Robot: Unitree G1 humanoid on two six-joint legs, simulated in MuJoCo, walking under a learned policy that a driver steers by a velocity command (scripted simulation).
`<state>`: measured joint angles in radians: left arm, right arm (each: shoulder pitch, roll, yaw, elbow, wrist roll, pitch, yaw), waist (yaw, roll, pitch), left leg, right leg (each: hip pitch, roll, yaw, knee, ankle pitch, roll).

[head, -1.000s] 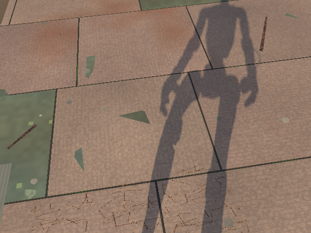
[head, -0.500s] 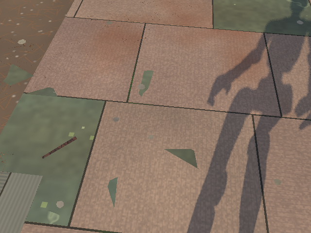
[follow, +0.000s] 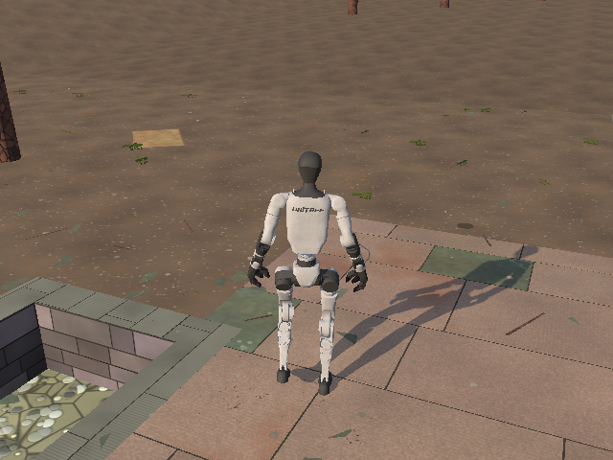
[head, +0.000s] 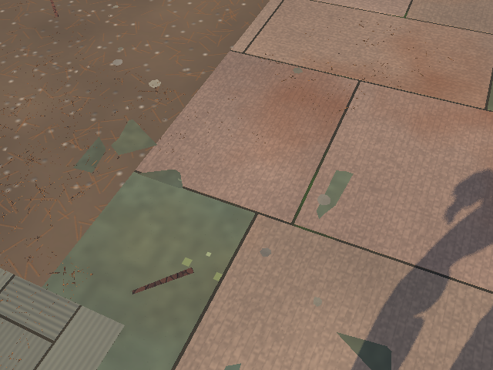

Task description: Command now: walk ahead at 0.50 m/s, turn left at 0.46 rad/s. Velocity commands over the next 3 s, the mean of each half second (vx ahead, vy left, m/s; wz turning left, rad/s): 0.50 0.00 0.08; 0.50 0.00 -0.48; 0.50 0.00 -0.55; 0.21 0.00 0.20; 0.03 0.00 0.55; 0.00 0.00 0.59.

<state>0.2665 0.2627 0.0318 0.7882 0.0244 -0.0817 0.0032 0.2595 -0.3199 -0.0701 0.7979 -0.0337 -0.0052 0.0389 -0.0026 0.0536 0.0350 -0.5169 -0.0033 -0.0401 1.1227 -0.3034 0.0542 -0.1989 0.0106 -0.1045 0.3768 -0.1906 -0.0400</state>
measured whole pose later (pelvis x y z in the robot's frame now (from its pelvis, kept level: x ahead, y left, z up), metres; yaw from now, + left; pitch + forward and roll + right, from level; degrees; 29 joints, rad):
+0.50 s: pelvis +0.25 +0.06 +0.00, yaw +0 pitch +0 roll +0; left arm 0.32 0.26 0.05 0.89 0.02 -0.02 -0.03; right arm 0.27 -0.23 -0.03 0.86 -0.02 -0.08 0.00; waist 0.01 -0.04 0.03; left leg -0.15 -0.03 0.14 0.33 -0.19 0.08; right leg -0.51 -0.07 0.01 1.08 -0.27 -0.05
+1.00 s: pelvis +0.51 -0.01 -0.01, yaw -17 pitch +0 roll +0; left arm 0.25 0.28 0.08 0.86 0.00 -0.02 -0.01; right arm 0.21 -0.24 -0.03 0.82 -0.04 -0.07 0.00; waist 0.00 0.01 0.06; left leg -0.47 0.09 -0.01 1.19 -0.33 -0.01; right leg -0.26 0.13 -0.04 0.44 -0.18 -0.14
